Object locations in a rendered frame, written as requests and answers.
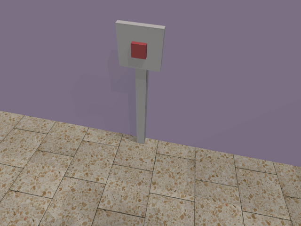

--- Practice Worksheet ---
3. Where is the panel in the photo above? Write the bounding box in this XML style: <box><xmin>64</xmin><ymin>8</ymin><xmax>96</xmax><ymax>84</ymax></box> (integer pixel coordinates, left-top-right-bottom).
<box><xmin>115</xmin><ymin>20</ymin><xmax>166</xmax><ymax>144</ymax></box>

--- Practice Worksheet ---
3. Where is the button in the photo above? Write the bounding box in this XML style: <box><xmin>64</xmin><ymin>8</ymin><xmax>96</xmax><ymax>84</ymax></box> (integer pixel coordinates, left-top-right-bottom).
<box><xmin>131</xmin><ymin>41</ymin><xmax>147</xmax><ymax>59</ymax></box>

